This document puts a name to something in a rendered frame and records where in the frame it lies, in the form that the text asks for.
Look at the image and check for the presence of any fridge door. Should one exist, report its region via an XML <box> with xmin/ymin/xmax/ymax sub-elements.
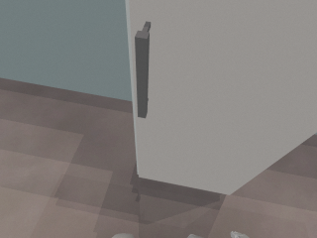
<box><xmin>129</xmin><ymin>0</ymin><xmax>317</xmax><ymax>195</ymax></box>

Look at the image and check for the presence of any handle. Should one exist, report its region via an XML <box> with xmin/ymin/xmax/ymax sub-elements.
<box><xmin>135</xmin><ymin>21</ymin><xmax>151</xmax><ymax>119</ymax></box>

